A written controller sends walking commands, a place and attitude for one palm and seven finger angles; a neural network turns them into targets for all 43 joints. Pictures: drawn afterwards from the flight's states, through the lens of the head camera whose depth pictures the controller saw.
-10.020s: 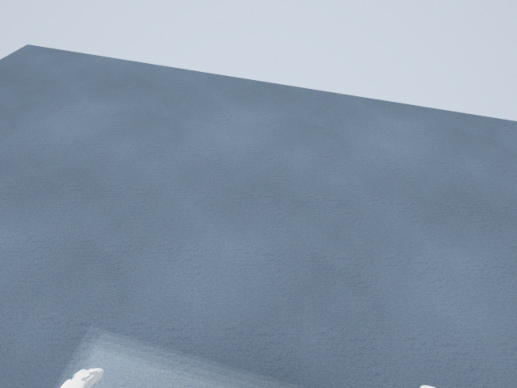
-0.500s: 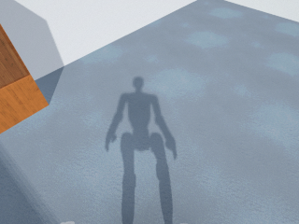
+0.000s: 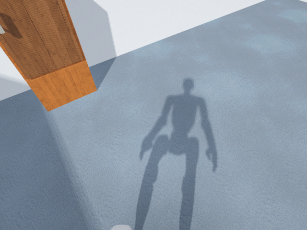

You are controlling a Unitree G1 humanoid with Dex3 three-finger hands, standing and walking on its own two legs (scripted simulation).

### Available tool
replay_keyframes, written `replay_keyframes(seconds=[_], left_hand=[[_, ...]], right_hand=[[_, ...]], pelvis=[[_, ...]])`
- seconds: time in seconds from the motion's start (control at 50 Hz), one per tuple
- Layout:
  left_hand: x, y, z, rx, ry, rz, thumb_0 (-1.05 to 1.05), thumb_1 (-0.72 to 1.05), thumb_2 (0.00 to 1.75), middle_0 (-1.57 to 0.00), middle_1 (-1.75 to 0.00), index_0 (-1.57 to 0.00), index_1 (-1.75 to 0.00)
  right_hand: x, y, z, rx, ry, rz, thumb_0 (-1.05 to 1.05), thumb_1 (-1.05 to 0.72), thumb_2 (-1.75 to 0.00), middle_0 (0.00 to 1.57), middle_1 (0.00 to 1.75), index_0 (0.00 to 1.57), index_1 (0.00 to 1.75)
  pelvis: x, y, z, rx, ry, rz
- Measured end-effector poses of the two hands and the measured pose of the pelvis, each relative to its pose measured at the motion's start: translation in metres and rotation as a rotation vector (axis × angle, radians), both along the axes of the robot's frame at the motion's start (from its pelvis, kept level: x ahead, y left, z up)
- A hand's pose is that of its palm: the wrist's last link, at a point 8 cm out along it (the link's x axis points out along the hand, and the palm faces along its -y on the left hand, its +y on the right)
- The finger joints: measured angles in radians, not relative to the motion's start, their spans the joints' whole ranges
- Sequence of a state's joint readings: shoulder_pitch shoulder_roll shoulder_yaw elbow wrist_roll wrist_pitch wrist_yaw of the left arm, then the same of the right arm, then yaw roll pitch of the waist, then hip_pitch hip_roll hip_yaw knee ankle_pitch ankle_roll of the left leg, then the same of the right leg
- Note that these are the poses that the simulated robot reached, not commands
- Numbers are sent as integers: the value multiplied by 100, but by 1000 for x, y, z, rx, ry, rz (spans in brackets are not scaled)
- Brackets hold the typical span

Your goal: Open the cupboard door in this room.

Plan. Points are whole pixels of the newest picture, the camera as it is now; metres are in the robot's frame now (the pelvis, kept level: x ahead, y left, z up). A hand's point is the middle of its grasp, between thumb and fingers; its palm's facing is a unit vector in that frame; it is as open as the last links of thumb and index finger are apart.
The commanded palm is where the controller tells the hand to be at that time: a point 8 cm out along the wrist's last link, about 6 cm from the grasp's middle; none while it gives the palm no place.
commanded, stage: turn or walk to find it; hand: left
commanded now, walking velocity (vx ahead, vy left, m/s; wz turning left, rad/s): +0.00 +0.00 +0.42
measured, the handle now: out of the picture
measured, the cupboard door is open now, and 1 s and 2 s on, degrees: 0 0 0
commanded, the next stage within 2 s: stand and wait in 0.10 s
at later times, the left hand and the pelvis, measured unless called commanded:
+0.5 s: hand out of the picture +0.00 +0.24 -0.17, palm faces +0.15 -0.96 -0.22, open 7.4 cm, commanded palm none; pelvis -0.02 +0.05 +0.00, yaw +5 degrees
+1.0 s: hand out of the picture -0.09 +0.24 -0.18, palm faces +0.37 -0.90 -0.23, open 7.3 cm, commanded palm none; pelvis -0.08 +0.03 -0.01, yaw +20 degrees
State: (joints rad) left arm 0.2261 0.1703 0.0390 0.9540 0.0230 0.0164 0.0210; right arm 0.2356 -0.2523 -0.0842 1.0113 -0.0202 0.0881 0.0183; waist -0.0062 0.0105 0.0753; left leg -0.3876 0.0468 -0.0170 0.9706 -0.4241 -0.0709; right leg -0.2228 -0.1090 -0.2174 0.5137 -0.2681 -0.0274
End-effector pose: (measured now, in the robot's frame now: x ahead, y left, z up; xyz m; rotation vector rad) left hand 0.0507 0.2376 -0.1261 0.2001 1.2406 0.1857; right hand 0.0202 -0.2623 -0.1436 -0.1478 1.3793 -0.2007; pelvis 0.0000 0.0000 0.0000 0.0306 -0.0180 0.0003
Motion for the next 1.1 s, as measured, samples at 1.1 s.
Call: replay_keyframes(seconds=[1.1], left_hand=[[-198, 65, -36, -30, 55, 427, 1, 91, 90, -20, -30, -20, -30]], right_hand=[[43, 97, 9, -25, -154, 441, 1, -91, -90, 19, 29, 20, 30]], pelvis=[[-89, 47, -17, -24, -14, 380]])
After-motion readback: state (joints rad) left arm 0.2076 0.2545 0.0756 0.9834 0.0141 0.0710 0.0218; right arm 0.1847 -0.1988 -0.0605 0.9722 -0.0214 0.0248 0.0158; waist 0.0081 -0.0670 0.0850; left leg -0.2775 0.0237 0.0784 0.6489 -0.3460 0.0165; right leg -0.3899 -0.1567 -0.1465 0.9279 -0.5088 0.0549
